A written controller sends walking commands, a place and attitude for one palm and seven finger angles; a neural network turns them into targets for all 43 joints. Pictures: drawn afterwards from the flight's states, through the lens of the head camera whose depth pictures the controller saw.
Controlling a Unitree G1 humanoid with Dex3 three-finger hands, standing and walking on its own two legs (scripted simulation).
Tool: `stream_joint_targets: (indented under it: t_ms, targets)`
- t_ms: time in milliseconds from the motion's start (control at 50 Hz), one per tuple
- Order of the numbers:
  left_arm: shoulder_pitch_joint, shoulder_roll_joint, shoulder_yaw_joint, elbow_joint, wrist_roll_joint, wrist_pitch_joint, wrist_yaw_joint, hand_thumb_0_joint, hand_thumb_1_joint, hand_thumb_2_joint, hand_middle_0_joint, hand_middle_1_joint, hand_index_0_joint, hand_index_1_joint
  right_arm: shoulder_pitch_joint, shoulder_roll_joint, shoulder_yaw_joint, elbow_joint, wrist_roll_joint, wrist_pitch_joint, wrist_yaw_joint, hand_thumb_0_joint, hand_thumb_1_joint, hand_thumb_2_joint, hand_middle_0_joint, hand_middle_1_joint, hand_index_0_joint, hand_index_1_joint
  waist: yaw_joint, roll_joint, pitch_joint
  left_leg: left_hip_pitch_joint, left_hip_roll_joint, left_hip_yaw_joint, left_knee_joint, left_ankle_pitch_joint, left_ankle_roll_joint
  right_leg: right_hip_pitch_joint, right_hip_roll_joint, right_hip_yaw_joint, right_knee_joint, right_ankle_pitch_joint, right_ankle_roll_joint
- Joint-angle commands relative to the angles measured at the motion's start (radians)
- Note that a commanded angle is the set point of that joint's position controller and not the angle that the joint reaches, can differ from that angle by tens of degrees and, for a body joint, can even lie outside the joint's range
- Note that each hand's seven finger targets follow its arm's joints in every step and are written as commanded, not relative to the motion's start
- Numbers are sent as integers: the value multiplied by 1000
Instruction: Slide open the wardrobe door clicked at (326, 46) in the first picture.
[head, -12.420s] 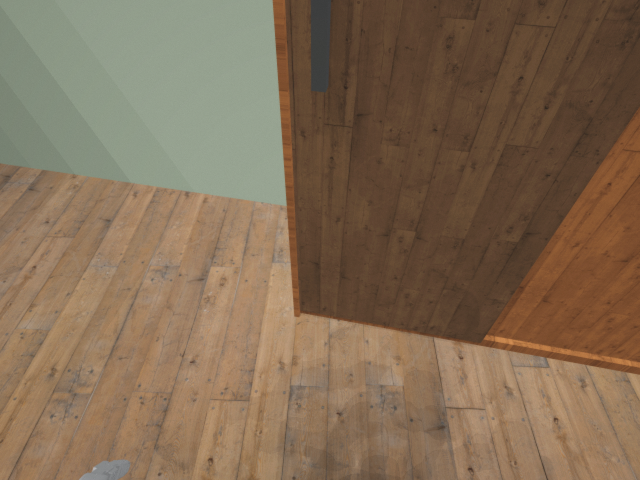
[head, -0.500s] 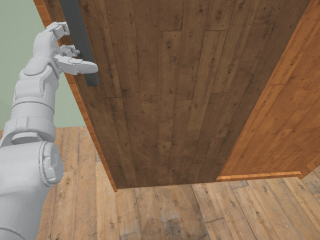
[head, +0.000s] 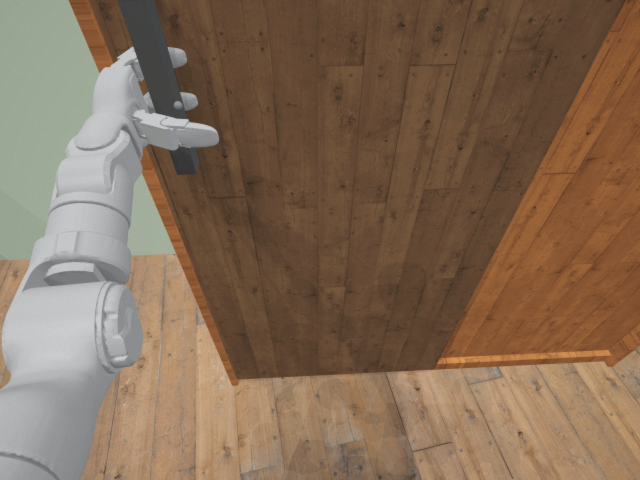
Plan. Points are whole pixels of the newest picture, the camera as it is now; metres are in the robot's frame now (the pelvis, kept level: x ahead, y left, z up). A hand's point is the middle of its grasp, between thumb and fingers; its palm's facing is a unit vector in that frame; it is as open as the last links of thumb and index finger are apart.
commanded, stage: slide the fingers in behind the handle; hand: left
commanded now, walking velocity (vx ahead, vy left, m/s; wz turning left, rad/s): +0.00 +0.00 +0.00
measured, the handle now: (170, 86) +0.52 +0.18 +0.25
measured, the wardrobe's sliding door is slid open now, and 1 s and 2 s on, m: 0.00 0.00 0.00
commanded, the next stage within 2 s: grip the handle and tug to test in 0.78 s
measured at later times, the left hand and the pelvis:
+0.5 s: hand (180, 108) +0.46 +0.16 +0.25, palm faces +0.07 -1.00 +0.00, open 14.0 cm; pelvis -0.01 +0.00 +0.00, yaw +0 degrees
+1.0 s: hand (183, 106) +0.48 +0.16 +0.25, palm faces +0.07 -1.00 +0.00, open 13.7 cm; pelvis -0.01 +0.01 +0.00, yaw +0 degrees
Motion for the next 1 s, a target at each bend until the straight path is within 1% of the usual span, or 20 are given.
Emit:
stream_joint_targets:
  t_ms: [0,80,100,160,180,260,300,320,380,440,520,580,600,660,780,840,860,880,920,980]
  targets:
    - [-532,221,13,-284,-11,-74,1,0,-500,300,-300,-1200,-300,-1200,1,-142,-50,-113,2,-41,-9,0,-900,-900,200,300,200,300,4,-23,-352,195,-49,1,-19,314,55,95,27,4,-28,389,-20]
    - [-475,237,35,-295,-20,-50,2,0,-500,300,-300,-1200,-300,-1200,-11,-145,-50,-117,5,-37,-9,0,-900,-900,200,300,200,300,18,-34,-328,179,-48,3,-29,303,58,102,27,3,-35,381,-19]
    - [-475,197,5,-301,-19,-40,1,0,-500,300,-300,-1200,-300,-1200,-16,-139,-49,-118,7,-36,-8,0,-900,-900,200,300,200,300,14,-22,-312,181,-49,6,-29,289,57,87,29,2,-39,363,-19]
    - [-499,206,9,-309,-22,-27,10,0,-500,300,-300,-1200,-300,-1200,-16,-146,-51,-111,8,-34,-12,0,-900,-900,200,300,200,300,6,-26,-286,182,-48,2,-29,265,57,69,30,0,-49,322,-19]
    - [-537,188,-8,-327,-22,-29,13,0,-500,300,-300,-1200,-300,-1200,-19,-141,-50,-106,6,-36,-13,0,-900,-900,200,300,200,300,-3,-10,-293,192,-47,0,-29,270,58,57,29,3,-49,325,-19]
    - [-524,173,-10,-348,-26,-37,27,0,-500,300,-300,-1200,-300,-1200,-24,-138,-50,-103,3,-42,-12,0,-900,-900,200,300,200,300,5,2,-313,213,-48,-3,-26,277,56,61,32,2,-48,315,-22]
    - [-526,165,-11,-306,-25,-30,31,0,-500,300,-300,-1200,-300,-1200,-22,-136,-46,-93,2,-42,-12,0,-900,-900,200,300,200,300,1,-36,-295,191,-47,-7,-31,260,55,52,31,-2,-47,303,-20]
    - [-516,197,18,-285,-22,-27,33,0,-500,300,-300,-1200,-300,-1200,-20,-139,-47,-90,1,-41,-13,0,-900,-900,200,300,200,300,8,-45,-293,180,-47,-6,-33,256,54,56,31,-2,-46,302,-21]
    - [-530,183,-7,-299,-14,-35,34,0,-500,300,-300,-1200,-300,-1200,-28,-136,-44,-99,1,-42,-11,0,-900,-900,200,300,200,300,6,-6,-304,190,-47,-7,-36,258,52,61,27,1,-45,296,-23]
    - [-541,147,-23,-273,-20,-35,35,0,-500,300,-300,-1200,-300,-1200,-30,-133,-44,-97,2,-43,-12,0,-900,-900,200,300,200,300,-3,-34,-278,190,-44,-10,-35,236,51,33,31,-2,-50,272,-20]
    - [-574,161,-17,-226,-17,-46,38,0,-500,300,-300,-1200,-300,-1200,-19,-137,-42,-85,0,-48,-13,0,-900,-900,200,300,200,300,-10,-42,-270,177,-44,-15,-37,212,50,18,28,-1,-51,241,-20]
    - [-586,183,-7,-218,-8,-63,41,0,-500,300,-300,-1200,-300,-1200,-10,-139,-42,-86,-3,-50,-13,0,-900,-900,200,300,200,300,-8,-29,-297,183,-44,-16,-35,229,50,28,25,0,-46,253,-21]
    - [-604,159,-24,-220,-7,-67,40,0,-500,300,-300,-1200,-300,-1200,-8,-135,-41,-84,-4,-52,-11,0,-900,-900,200,300,200,300,-16,-15,-292,186,-45,-14,-32,226,49,19,26,1,-47,254,-20]
    - [-593,177,-14,-205,-8,-80,38,0,-500,300,-300,-1200,-300,-1200,4,-142,-45,-82,-4,-54,-11,0,-900,-900,200,300,200,300,-15,-26,-298,190,-44,-19,-32,231,49,28,29,-1,-47,251,-22]
    - [-607,143,-33,-237,-11,-85,43,0,-500,300,-300,-1200,-300,-1200,7,-138,-48,-82,-5,-63,-5,0,-900,-900,200,300,200,300,-13,2,-324,205,-42,-21,-30,256,46,24,32,-2,-41,268,-22]
    - [-624,131,-38,-199,-12,-75,43,0,-500,300,-300,-1200,-300,-1200,21,-139,-48,-65,-4,-64,-7,0,-900,-900,200,300,200,300,-27,-29,-286,186,-40,-22,-34,225,45,2,35,-6,-47,242,-21]
    - [-599,143,-28,-195,-12,-76,45,0,-500,300,-300,-1200,-300,-1200,23,-145,-50,-68,-5,-65,-7,0,-900,-900,200,300,200,300,-17,-40,-289,182,-43,-22,-32,229,48,17,34,-5,-49,244,-21]
    - [-612,160,-20,-203,-9,-76,45,0,-453,320,-305,-1207,-305,-1207,19,-144,-49,-67,-5,-65,-7,0,-900,-900,200,300,200,300,-19,-21,-297,184,-41,-22,-33,228,48,10,32,-3,-47,242,-21]
    - [-637,129,-40,-170,-5,-73,47,0,-360,360,-315,-1220,-315,-1220,30,-138,-48,-55,-6,-67,-6,0,-900,-900,200,300,200,300,-34,-24,-269,177,-42,-23,-29,216,47,-13,34,-4,-49,233,-19]
    - [-644,164,-26,-154,0,-82,46,0,-220,420,-330,-1240,-330,-1240,35,-144,-47,-54,-6,-68,-7,0,-900,-900,200,300,200,300,-32,-16,-275,166,-43,-23,-31,204,47,-9,31,-2,-49,222,-20]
